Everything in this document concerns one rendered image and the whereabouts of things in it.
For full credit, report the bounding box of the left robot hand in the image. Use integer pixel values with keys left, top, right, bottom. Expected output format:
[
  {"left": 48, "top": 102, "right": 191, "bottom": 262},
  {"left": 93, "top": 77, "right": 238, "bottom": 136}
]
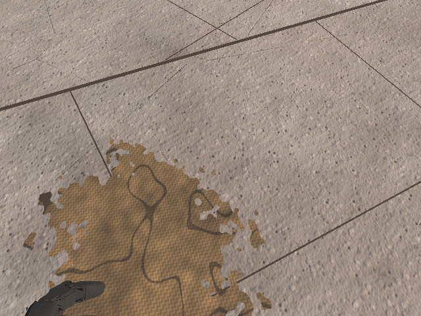
[{"left": 25, "top": 280, "right": 105, "bottom": 316}]

